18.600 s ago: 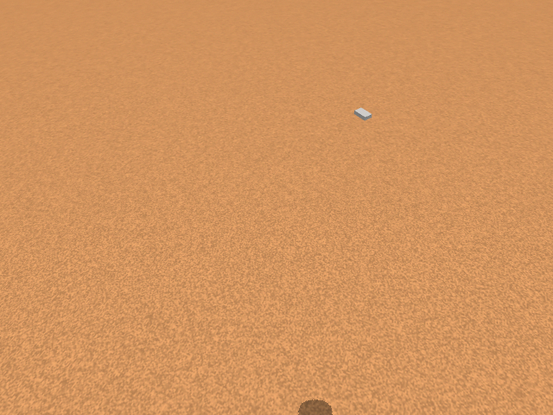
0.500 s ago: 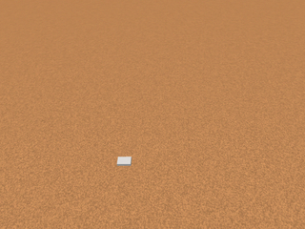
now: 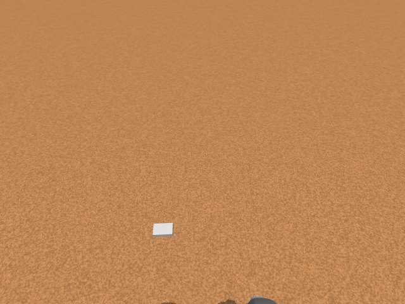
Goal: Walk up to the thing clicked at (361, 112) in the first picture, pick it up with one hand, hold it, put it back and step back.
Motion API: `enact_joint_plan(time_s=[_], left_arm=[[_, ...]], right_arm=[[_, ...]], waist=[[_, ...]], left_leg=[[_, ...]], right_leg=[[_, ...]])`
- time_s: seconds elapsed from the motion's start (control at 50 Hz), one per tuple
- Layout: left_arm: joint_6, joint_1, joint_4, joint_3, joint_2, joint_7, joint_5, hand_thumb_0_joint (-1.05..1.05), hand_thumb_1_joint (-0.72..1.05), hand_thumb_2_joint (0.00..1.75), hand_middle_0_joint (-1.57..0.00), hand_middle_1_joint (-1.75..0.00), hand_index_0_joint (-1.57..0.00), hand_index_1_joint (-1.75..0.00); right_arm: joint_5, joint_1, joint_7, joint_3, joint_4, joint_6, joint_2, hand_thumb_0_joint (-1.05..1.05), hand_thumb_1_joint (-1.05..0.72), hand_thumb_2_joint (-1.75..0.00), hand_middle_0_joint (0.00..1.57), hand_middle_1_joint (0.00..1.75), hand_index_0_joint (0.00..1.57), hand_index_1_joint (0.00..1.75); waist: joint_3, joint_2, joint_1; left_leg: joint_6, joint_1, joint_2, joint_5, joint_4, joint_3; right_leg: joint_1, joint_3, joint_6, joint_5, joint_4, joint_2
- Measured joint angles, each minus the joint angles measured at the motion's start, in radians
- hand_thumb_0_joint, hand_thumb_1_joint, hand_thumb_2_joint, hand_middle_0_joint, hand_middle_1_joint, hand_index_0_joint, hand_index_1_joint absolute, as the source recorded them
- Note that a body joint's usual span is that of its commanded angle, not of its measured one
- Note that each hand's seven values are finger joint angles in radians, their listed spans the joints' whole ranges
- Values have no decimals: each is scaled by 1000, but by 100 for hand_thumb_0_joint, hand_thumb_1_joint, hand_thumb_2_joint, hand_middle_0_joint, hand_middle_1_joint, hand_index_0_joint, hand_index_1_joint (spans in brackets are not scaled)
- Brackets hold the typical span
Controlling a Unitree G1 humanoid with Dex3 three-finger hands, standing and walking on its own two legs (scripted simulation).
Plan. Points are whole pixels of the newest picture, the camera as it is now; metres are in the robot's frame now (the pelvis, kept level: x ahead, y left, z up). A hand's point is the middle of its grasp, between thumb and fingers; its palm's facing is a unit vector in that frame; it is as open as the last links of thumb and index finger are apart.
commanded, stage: walk up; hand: left
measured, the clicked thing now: (163, 229) +0.61 +0.24 -0.76
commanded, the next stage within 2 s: none
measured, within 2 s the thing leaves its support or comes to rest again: neither
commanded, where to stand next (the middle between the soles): +0.23 -0.01 m, yaw +1 degrees
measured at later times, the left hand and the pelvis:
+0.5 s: hand (101, 284) +0.22 +0.27 -0.17, palm faces +0.00 -0.94 -0.35, open 7.3 cm; pelvis +0.15 +0.00 -0.02, yaw +0 degrees
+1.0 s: hand (112, 260) +0.27 +0.25 -0.15, palm faces +0.00 -0.93 -0.36, open 7.3 cm; pelvis +0.18 -0.01 +0.00, yaw +0 degrees
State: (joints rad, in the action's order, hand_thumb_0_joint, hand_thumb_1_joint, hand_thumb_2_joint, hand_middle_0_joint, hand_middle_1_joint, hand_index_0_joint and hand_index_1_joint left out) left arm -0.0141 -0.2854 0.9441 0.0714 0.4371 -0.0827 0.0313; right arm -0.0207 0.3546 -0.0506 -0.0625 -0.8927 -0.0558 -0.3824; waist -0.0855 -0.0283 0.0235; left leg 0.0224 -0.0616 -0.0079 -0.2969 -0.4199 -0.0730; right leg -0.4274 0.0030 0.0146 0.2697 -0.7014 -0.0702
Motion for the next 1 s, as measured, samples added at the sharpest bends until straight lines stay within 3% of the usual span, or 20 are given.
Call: enact_joint_plan(time_s=[0.08, 0.1, 0.12, 0.18, 0.22, 0.34, 0.44, 0.46, 0.54, 0.58, 0.62, 0.66, 0.74, 1.0], left_arm=[[-18, 17, -29, 4, -8, 4, 0, 0, 91, 90, -21, -30, -21, -30], [-28, 24, -37, 8, -12, 10, 0, 0, 91, 90, -21, -30, -21, -30], [-39, 34, -49, 10, -19, 17, 1, 0, 91, 90, -21, -30, -21, -30], [-57, 47, -89, 1, -39, 28, -15, 0, 91, 90, -21, -30, -21, -30], [-59, 38, -107, -11, -56, 33, -23, 0, 91, 90, -21, -30, -21, -30], [-50, -1, -133, -29, -58, 38, -12, 0, 91, 90, -21, -30, -21, -30], [-18, -3, -123, -40, -40, 55, -22, 0, 90, 90, -21, -30, -21, -30], [-5, 9, -109, -39, -36, 60, -28, 0, 91, 90, -21, -30, -21, -30], [31, 47, -61, -39, -23, 75, -39, 0, 91, 90, -21, -30, -21, -30], [31, 56, -37, -39, -20, 75, -39, 0, 91, 90, -21, -30, -21, -30], [24, 61, -15, -38, -24, 74, -35, 0, 91, 90, -21, -30, -21, -30], [17, 68, 12, -39, -37, 77, -26, 0, 91, 90, -21, -30, -21, -30], [16, 71, 56, -54, -47, 70, -22, 0, 91, 90, -21, -30, -21, -30], [13, 176, 135, -62, -72, 74, -33, 0, 91, 90, -21, -30, -21, -30]], right_arm=[[7, 22, 2, 2, 22, 10, -15, 0, -90, -90, 20, 30, 21, 30], [11, 25, 5, 3, 26, 13, -19, 1, -90, -90, 20, 30, 21, 30], [15, 21, 10, 4, 27, 19, -20, 1, -90, -90, 20, 30, 21, 30], [20, -4, 21, 15, 24, 34, -19, 1, -90, -90, 20, 30, 21, 30], [24, -19, 20, 17, 29, 33, -26, 1, -90, -90, 20, 30, 21, 30], [10, -49, 6, 8, 52, 19, -32, 0, -90, -90, 20, 30, 21, 30], [4, -69, 29, 6, 37, 3, -35, 0, -90, -90, 20, 30, 21, 30], [1, -81, 37, 5, 27, 2, -26, 0, -90, -90, 20, 30, 21, 30], [3, -129, 45, 35, 16, 14, 13, 0, -90, -90, 20, 30, 21, 30], [2, -153, 46, 47, 15, 18, 23, 0, -90, -90, 20, 30, 21, 30], [5, -177, 46, 55, 12, 25, 24, 0, -90, -90, 20, 30, 21, 30], [16, -202, 47, 57, -2, 36, 20, 0, -90, -90, 20, 30, 21, 30], [28, -236, 45, 62, -46, 43, 27, 0, -90, -90, 20, 30, 21, 30], [31, -308, 42, 70, -183, 51, 24, 0, -90, -90, 20, 30, 21, 30]], waist=[[3, 28, 10], [-1, 46, 10], [-10, 63, 10], [-22, 65, -11], [-19, 72, -21], [-8, 64, -33], [-15, 36, -46], [-19, 17, -44], [-29, -20, -36], [-26, -25, -35], [-25, -17, -37], [-29, 14, -37], [-10, 19, -39], [0, 46, -35]], left_leg=[[-28, 13, -17, -95, -83, 4], [-26, 0, -34, -133, -145, 12], [-11, -36, -52, -144, -247, 27], [15, -184, -13, -194, -581, 89], [16, -264, -7, -170, -660, 101], [-19, -376, -62, -62, -430, 73], [-20, -312, -45, 141, -175, 51], [-26, -315, -33, 122, -196, 46], [-23, -324, -33, 74, -240, 41], [-27, -324, -40, 70, -237, 40], [-34, -330, -50, 59, -249, 40], [-44, -328, -68, 48, -263, 57], [-51, -285, -58, 69, -196, 49], [-57, -173, -57, 132, -40, 45]], right_leg=[[72, -28, 16, -51, 135, 14], [89, -37, 13, -110, 148, 29], [92, -51, 7, -102, 122, 42], [115, -52, 12, -39, 85, 39], [148, -51, 15, -32, 115, 38], [214, -55, 12, -10, 174, 41], [190, -43, -21, 105, 31, 27], [177, -31, -14, 130, -12, 16], [132, 22, 17, 281, -134, 48], [133, 13, 22, 263, -103, 47], [158, 0, 19, 179, -5, 44], [184, -17, -15, 94, 43, 59], [211, -14, -32, 97, 78, 48], [325, -17, -32, 29, 241, 50]])
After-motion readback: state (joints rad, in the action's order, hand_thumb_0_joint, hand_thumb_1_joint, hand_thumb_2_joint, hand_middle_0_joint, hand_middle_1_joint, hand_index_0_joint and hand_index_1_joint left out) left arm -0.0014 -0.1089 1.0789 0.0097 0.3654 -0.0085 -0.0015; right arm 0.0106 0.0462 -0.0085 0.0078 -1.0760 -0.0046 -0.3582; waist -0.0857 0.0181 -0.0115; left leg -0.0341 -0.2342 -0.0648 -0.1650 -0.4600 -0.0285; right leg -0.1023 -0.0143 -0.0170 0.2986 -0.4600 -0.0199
